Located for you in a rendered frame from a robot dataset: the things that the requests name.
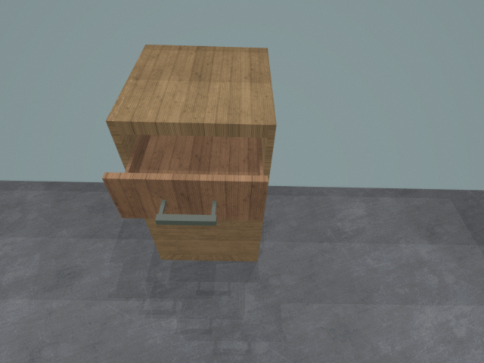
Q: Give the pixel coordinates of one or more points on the handle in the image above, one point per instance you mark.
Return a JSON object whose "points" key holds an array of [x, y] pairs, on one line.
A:
{"points": [[181, 219]]}

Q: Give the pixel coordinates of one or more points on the cabinet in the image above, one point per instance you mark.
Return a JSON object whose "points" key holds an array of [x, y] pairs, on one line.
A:
{"points": [[199, 91]]}

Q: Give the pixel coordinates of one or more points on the drawer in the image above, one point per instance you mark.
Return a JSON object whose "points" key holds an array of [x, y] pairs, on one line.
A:
{"points": [[189, 172]]}

